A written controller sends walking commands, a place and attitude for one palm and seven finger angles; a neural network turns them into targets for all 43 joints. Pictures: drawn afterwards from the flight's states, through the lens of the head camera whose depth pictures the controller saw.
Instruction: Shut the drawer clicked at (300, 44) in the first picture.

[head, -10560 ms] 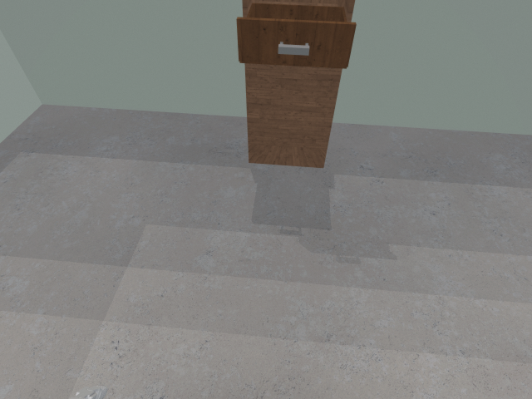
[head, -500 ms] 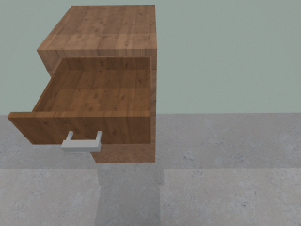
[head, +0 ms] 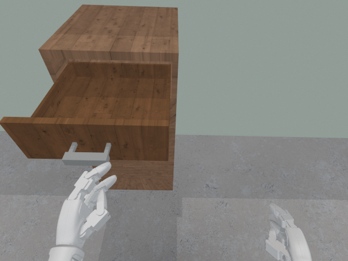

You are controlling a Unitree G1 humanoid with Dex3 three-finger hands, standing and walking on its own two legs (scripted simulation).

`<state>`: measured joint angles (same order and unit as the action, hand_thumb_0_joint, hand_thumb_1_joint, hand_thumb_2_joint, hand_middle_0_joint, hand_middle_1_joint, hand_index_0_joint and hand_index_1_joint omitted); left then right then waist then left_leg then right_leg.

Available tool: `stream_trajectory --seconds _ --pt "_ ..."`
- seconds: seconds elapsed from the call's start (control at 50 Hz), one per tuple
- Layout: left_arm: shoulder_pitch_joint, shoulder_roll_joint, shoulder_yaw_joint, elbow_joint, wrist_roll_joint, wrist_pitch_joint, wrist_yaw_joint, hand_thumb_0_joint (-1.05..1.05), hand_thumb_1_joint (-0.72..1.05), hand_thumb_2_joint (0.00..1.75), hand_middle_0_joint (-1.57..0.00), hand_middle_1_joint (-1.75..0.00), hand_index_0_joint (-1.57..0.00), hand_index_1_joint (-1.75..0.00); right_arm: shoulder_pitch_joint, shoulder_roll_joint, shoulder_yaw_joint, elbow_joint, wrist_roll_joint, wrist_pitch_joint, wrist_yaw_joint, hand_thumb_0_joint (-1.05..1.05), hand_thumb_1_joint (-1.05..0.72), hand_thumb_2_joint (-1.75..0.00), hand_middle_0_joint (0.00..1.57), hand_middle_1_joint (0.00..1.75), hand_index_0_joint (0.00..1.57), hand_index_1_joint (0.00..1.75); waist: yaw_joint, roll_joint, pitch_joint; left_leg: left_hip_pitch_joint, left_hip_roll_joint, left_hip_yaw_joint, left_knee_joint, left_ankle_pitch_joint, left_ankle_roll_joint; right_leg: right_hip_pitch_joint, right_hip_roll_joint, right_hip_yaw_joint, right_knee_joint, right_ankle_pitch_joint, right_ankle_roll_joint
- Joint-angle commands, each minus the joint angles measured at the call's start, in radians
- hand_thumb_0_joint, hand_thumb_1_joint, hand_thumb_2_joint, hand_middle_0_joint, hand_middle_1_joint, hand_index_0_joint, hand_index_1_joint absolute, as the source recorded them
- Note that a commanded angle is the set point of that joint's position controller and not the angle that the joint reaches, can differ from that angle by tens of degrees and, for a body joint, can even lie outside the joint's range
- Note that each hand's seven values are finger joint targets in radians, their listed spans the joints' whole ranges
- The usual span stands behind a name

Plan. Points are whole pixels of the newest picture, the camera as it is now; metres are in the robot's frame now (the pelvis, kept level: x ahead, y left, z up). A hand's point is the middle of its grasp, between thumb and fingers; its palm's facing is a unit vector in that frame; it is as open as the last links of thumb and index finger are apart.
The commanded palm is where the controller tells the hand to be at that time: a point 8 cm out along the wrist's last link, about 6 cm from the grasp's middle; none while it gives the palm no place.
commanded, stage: raise the hand and make a fist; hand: left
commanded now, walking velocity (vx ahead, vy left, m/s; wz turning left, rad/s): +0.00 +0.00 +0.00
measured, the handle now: (89, 152) +0.36 +0.22 +0.06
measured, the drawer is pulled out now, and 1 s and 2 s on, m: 0.29 0.29 0.29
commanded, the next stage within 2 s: bring the fist close to the handle in 1.58 s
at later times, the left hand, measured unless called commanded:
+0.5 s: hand (99, 219) +0.20 +0.16 +0.05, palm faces -0.03 -1.00 -0.04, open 3.9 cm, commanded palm +0.13 +0.23 +0.07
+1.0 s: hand (65, 205) +0.19 +0.19 +0.14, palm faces +0.09 -0.99 -0.10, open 3.1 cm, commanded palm +0.13 +0.23 +0.14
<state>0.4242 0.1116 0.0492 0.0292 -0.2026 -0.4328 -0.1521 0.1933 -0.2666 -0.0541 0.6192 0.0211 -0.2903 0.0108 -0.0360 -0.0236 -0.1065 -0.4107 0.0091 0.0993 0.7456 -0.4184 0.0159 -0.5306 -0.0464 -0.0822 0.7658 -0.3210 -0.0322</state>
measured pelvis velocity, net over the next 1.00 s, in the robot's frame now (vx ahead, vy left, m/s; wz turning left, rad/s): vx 0.03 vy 0.01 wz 0.05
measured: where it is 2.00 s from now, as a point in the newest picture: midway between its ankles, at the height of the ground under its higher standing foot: outside the picture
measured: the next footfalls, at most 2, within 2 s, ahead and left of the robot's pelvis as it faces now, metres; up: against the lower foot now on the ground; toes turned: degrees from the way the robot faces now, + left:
none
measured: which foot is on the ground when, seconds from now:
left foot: down 0.00-1.00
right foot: down 0.00-1.00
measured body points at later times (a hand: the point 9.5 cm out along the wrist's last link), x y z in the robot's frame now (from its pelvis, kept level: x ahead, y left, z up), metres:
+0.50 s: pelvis +0.01 -0.01 -0.02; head +0.04 -0.03 +0.43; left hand +0.20 +0.21 +0.06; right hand +0.17 -0.22 -0.11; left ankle -0.02 +0.11 -0.71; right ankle +0.04 -0.10 -0.71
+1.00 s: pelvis +0.03 +0.01 +0.00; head +0.01 -0.01 +0.45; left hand +0.18 +0.24 +0.14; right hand +0.25 -0.18 -0.03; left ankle -0.02 +0.11 -0.71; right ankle +0.04 -0.10 -0.71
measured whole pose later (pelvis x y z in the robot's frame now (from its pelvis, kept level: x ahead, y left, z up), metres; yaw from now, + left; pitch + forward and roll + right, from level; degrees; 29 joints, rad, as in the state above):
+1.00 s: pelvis +0.03 +0.01 +0.00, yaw +3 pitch +3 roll -1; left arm 0.59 0.22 0.15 -0.44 -0.26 -0.15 -0.20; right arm 0.22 -0.20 0.05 0.54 0.07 -0.33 -0.03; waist 0.04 0.06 -0.11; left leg -0.33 0.02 0.04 0.74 -0.46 0.02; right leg -0.40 -0.03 -0.14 0.70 -0.35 -0.02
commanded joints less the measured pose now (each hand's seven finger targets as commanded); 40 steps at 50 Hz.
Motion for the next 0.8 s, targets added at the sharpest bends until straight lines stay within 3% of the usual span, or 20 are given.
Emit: stream_trajectory --seconds 0.0,0.06,0.1,0.12,0.14,0.16,0.22,0.28,0.32,0.34,0.36,0.4,0.42,0.46,0.5,0.52,0.58,0.64,0.72,0.78 --pt "0.341 0.155 0.140 -0.124 0.000 -0.087 -0.101 0.00 0.90 0.90 -0.54 -0.67 -0.54 -0.67 -0.137 -0.102 -0.040 -0.274 0.003 0.012 0.026 0.00 -0.90 -0.90 0.20 0.30 0.20 0.30 0.124 0.018 0.004 -0.250 -0.058 -0.016 0.003 0.134 -0.016 0.106 0.009 0.047 -0.019 0.070 -0.017" --pt "0.181 0.161 0.135 -0.330 -0.012 -0.074 -0.043 0.00 0.90 0.90 -0.60 -0.73 -0.60 -0.73 -0.099 -0.076 -0.030 -0.319 0.007 0.042 0.001 0.00 -0.90 -0.90 0.20 0.30 0.20 0.30 0.094 0.100 -0.076 -0.240 -0.046 -0.035 0.029 0.107 -0.003 0.074 0.015 0.076 -0.009 0.003 -0.013" --pt "0.089 0.163 0.139 -0.461 -0.018 -0.130 0.001 0.00 0.90 0.90 -0.64 -0.78 -0.64 -0.78 -0.034 -0.056 -0.025 -0.307 -0.002 0.030 -0.013 0.00 -0.90 -0.90 0.20 0.30 0.20 0.30 0.063 0.160 -0.141 -0.205 -0.032 -0.062 0.077 0.150 0.003 0.043 0.022 0.090 0.014 0.049 -0.009" --pt "-0.022 0.187 0.137 -0.557 -0.025 -0.171 0.008 0.00 0.90 0.90 -0.66 -0.80 -0.66 -0.80 0.001 -0.064 -0.019 -0.296 -0.010 0.026 -0.018 0.00 -0.90 -0.90 0.20 0.30 0.20 0.30 0.022 0.123 -0.171 -0.198 -0.027 -0.082 0.109 0.156 0.007 0.014 0.030 0.095 0.032 0.060 -0.002" --pt "0.002 0.177 0.130 -0.565 -0.021 -0.200 0.005 0.00 0.90 0.90 -0.68 -0.82 -0.68 -0.82 0.013 -0.061 -0.022 -0.281 -0.009 0.020 -0.024 0.00 -0.90 -0.90 0.20 0.30 0.20 0.30 0.020 0.115 -0.198 -0.188 -0.019 -0.093 0.125 0.170 0.008 0.007 0.034 0.099 0.037 0.063 -0.005" --pt "0.015 0.132 0.064 -0.562 -0.024 -0.225 -0.015 0.00 0.90 0.90 -0.70 -0.84 -0.70 -0.84 0.018 -0.064 -0.011 -0.272 -0.005 0.006 -0.025 0.00 -0.90 -0.90 0.20 0.30 0.20 0.30 -0.006 0.111 -0.187 -0.188 -0.015 -0.100 0.147 0.168 0.012 -0.024 0.033 0.094 0.040 0.065 -0.001" --pt "-0.099 0.113 -0.040 -0.510 -0.028 -0.235 -0.109 0.00 0.90 0.90 -0.76 -0.91 -0.76 -0.91 0.001 -0.095 0.016 -0.231 0.006 -0.038 -0.033 0.00 -0.90 -0.90 0.20 0.30 0.20 0.30 -0.073 0.102 -0.114 -0.200 -0.001 -0.130 0.179 0.118 0.024 -0.101 0.030 0.096 0.026 0.007 0.005" --pt "-0.026 0.193 0.019 -0.367 -0.030 -0.091 -0.183 0.00 0.90 0.90 -0.82 -0.97 -0.82 -0.97 -0.001 -0.109 0.012 -0.230 0.027 -0.047 -0.052 0.00 -0.90 -0.90 0.20 0.30 0.20 0.30 -0.045 0.012 -0.094 -0.260 -0.005 -0.132 0.140 0.041 0.020 -0.031 0.016 0.120 -0.049 -0.114 0.015" --pt "0.125 0.255 0.123 -0.241 -0.032 0.056 -0.199 0.00 0.90 0.90 -0.86 -1.01 -0.86 -1.01 -0.040 -0.101 0.004 -0.245 0.045 -0.027 -0.058 0.00 -0.90 -0.90 0.20 0.30 0.20 0.30 0.020 -0.071 -0.117 -0.281 -0.013 -0.122 0.105 0.065 0.018 0.075 0.001 0.144 -0.094 -0.128 0.023" --pt "0.154 0.232 0.125 -0.286 -0.046 0.112 -0.202 0.00 0.90 0.90 -0.88 -1.04 -0.88 -1.04 -0.052 -0.092 0.009 -0.268 0.048 -0.013 -0.060 0.00 -0.90 -0.90 0.20 0.30 0.20 0.30 0.047 -0.062 -0.165 -0.263 -0.022 -0.109 0.083 0.096 0.017 0.138 -0.015 0.147 -0.099 -0.094 0.029" --pt "0.165 0.258 0.176 -0.335 -0.064 0.162 -0.184 0.00 0.90 0.90 -0.90 -1.06 -0.90 -1.06 -0.080 -0.079 0.007 -0.285 0.051 0.000 -0.065 0.00 -0.90 -0.90 0.20 0.30 0.20 0.30 0.073 -0.055 -0.193 -0.249 -0.027 -0.103 0.067 0.116 0.013 0.183 -0.025 0.150 -0.102 -0.071 0.033" --pt "0.193 0.232 0.232 -0.425 -0.112 0.216 -0.120 0.00 0.90 0.90 -0.94 -1.10 -0.94 -1.10 -0.109 -0.045 0.018 -0.292 0.049 0.018 -0.072 0.00 -0.90 -0.90 0.20 0.30 0.20 0.30 0.100 -0.066 -0.198 -0.230 -0.025 -0.105 0.031 0.157 0.003 0.243 -0.024 0.118 -0.094 0.003 0.033" --pt "0.228 0.239 0.272 -0.434 -0.129 0.216 -0.080 0.00 0.90 0.90 -0.96 -1.12 -0.96 -1.12 -0.132 -0.033 0.023 -0.282 0.049 0.025 -0.074 0.00 -0.90 -0.90 0.20 0.30 0.20 0.30 0.115 -0.098 -0.187 -0.228 -0.019 -0.110 0.028 0.170 0.000 0.267 -0.015 0.113 -0.088 0.033 0.032" --pt "0.264 0.209 0.283 -0.513 -0.135 0.173 -0.015 0.00 0.90 0.90 -1.00 -1.17 -1.00 -1.17 -0.097 -0.018 0.021 -0.270 0.044 0.020 -0.067 0.00 -0.90 -0.90 0.20 0.30 0.20 0.30 0.117 -0.053 -0.165 -0.197 -0.011 -0.109 0.004 0.228 -0.007 0.276 -0.003 0.083 -0.060 0.163 0.025" --pt "0.285 0.207 0.275 -0.552 -0.112 0.118 0.011 0.00 0.90 0.90 -1.04 -1.21 -1.04 -1.21 -0.070 -0.018 0.013 -0.251 0.035 0.006 -0.054 0.00 -0.90 -0.90 0.20 0.30 0.20 0.30 0.109 0.004 -0.141 -0.181 -0.006 -0.101 -0.009 0.269 -0.009 0.251 0.007 0.061 -0.040 0.236 0.020" --pt "0.286 0.234 0.272 -0.576 -0.091 0.084 0.012 0.00 0.90 0.90 -1.06 -1.23 -1.06 -1.23 -0.067 -0.027 0.009 -0.243 0.032 -0.004 -0.050 0.00 -0.90 -0.90 0.20 0.30 0.20 0.30 0.102 -0.018 -0.146 -0.181 -0.004 -0.101 -0.005 0.280 -0.006 0.252 0.006 0.063 -0.037 0.247 0.020" --pt "0.276 0.177 0.153 -0.580 -0.072 0.028 -0.049 0.00 0.90 0.90 -1.12 -1.30 -1.12 -1.30 -0.040 -0.050 0.010 -0.236 0.032 -0.048 -0.037 0.00 -0.90 -0.90 0.20 0.30 0.20 0.30 0.051 0.071 -0.083 -0.147 -0.009 -0.094 -0.001 0.248 0.002 0.156 0.009 0.060 -0.065 0.181 0.024" --pt "0.173 0.149 0.063 -0.564 -0.091 0.024 -0.124 0.00 0.90 0.90 -1.18 -1.36 -1.18 -1.36 -0.022 -0.079 0.014 -0.231 0.045 -0.092 -0.050 0.00 -0.90 -0.90 0.20 0.30 0.20 0.30 0.001 0.009 -0.023 -0.131 -0.006 -0.114 -0.002 0.150 0.010 0.097 0.011 0.084 -0.130 0.012 0.029" --pt "0.142 0.251 0.153 -0.599 -0.067 0.060 -0.101 0.00 0.90 0.90 -1.26 -1.45 -1.26 -1.45 -0.021 -0.091 0.014 -0.217 0.044 -0.119 -0.066 0.00 -0.90 -0.90 0.20 0.30 0.20 0.30 0.033 0.028 -0.066 -0.078 -0.002 -0.130 -0.037 0.135 0.012 0.133 0.013 0.070 -0.146 -0.042 0.020" --pt "0.166 0.242 0.193 -0.646 -0.055 0.098 -0.050 0.00 0.90 0.90 -1.32 -1.51 -1.32 -1.51 -0.020 -0.066 0.018 -0.228 0.041 -0.110 -0.063 0.00 -0.90 -0.90 0.20 0.30 0.20 0.30 0.070 0.078 -0.118 -0.023 -0.001 -0.127 -0.080 0.229 0.008 0.199 0.022 0.018 -0.111 0.108 0.013"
